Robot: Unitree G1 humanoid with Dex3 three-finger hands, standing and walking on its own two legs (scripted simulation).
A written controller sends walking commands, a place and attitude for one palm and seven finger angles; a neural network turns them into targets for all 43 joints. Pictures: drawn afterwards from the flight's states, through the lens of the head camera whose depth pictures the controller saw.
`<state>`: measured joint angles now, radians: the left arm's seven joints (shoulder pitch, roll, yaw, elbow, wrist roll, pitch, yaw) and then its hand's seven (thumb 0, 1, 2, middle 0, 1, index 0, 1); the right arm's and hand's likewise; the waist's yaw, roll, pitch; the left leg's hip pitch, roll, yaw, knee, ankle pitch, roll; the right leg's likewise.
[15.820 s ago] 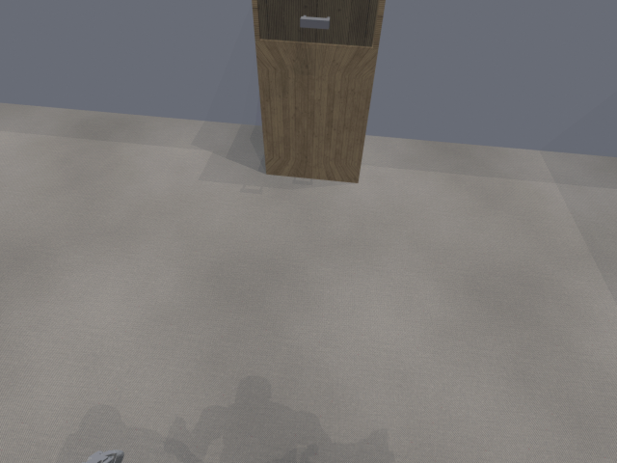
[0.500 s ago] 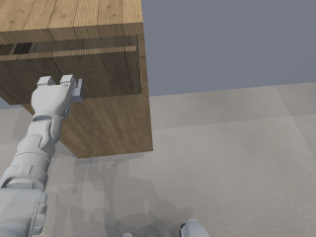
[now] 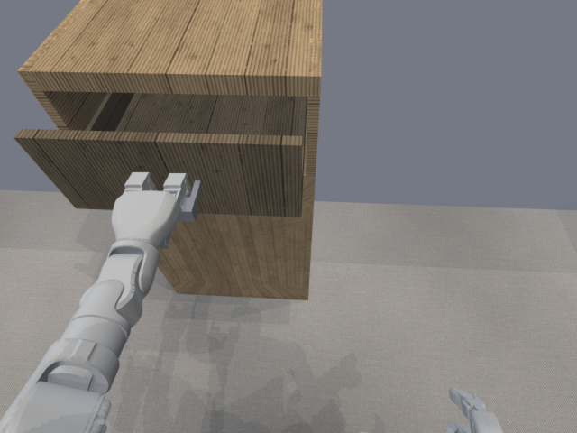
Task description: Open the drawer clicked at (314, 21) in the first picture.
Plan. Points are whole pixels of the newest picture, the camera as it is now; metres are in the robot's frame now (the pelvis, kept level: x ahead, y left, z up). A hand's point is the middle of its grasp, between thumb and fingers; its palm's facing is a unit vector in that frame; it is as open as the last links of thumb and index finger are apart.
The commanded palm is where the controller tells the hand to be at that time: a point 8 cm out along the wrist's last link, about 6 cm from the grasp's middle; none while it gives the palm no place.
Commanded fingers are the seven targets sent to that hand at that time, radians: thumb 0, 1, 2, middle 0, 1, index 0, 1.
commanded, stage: pull the drawer open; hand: left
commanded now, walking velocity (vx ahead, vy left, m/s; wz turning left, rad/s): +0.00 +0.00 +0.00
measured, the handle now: (167, 197) +0.46 +0.23 +0.02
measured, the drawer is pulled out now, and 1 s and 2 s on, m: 0.11 0.29 0.30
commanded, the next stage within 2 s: open the thumb to release the handle in 1.28 s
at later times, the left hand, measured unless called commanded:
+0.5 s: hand (150, 265) +0.34 +0.23 +0.01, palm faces +0.01 -0.02 -1.00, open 7.2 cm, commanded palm +0.28 +0.24 +0.06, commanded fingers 0.00 0.90 0.90 -0.40 -1.35 -0.40 -1.35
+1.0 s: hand (122, 355) +0.21 +0.23 +0.02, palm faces +0.00 -0.05 -1.00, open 7.1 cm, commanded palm +0.16 +0.24 +0.06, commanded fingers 0.00 0.90 0.90 -0.40 -1.35 -0.40 -1.35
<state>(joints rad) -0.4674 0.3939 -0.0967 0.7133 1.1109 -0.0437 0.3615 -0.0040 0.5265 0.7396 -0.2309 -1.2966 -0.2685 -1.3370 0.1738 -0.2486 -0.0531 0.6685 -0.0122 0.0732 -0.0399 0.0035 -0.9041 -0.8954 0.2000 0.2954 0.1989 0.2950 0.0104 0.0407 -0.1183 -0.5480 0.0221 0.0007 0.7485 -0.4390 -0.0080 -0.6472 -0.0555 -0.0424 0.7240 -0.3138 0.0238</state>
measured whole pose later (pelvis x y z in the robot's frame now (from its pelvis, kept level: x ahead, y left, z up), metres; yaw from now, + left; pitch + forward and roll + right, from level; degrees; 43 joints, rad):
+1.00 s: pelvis +0.01 -0.01 +0.00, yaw -2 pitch +8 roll +0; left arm 0.41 0.38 -0.04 -0.06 1.09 -0.05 0.39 0.03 0.54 0.70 -0.19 -1.28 -0.32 -1.29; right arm 0.05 -0.20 -0.01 0.59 -0.04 0.02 -0.01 0.01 -0.90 -0.90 0.20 0.30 0.20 0.30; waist 0.08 0.04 -0.09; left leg -0.39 0.04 0.03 0.71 -0.46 -0.02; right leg -0.52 -0.03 -0.01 0.72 -0.33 0.02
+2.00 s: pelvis -0.03 -0.02 +0.00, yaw -1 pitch +5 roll +1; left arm 0.21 0.39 -0.04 0.11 1.08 -0.06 0.37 0.00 -0.41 0.34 -0.28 -1.23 -0.39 -1.28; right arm 0.10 -0.22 -0.02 0.66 -0.04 0.01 -0.07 0.01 -0.90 -0.90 0.20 0.30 0.20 0.30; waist 0.08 0.04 -0.05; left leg -0.40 0.03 0.01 0.71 -0.40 -0.03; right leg -0.53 -0.04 -0.03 0.72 -0.29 0.00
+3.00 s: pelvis +0.00 -0.01 +0.02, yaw -1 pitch +5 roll +0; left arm 0.35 0.45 -0.03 -0.05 1.00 -0.09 0.26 0.00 -0.49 0.30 -0.33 -1.12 -0.43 -1.07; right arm 0.12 -0.22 -0.03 0.65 -0.04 -0.05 -0.08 0.01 -0.90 -0.90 0.20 0.30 0.20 0.30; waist 0.06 0.07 -0.02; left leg -0.30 0.03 0.02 0.60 -0.38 -0.02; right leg -0.43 -0.04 -0.02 0.61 -0.27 0.02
